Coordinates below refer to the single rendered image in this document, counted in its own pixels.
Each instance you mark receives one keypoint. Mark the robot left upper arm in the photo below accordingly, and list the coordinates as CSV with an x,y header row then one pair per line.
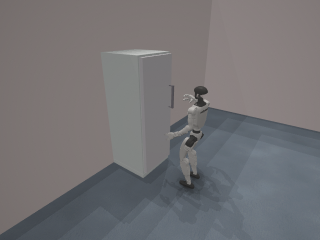
x,y
191,115

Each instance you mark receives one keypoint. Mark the robot left hand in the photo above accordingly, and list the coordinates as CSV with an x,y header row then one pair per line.
x,y
170,136

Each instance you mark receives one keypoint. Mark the left robot forearm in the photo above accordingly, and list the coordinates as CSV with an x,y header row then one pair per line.
x,y
181,132

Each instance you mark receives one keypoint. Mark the robot right thigh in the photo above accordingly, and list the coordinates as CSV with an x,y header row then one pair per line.
x,y
191,151

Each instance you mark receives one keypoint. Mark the humanoid robot torso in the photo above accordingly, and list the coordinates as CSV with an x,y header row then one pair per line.
x,y
199,121

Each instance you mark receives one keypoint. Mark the fridge door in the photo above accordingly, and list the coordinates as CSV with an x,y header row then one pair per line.
x,y
155,78

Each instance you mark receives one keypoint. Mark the robot right hand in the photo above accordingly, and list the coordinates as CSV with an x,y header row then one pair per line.
x,y
190,98

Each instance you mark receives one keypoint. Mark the handle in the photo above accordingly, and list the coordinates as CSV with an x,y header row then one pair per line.
x,y
172,96

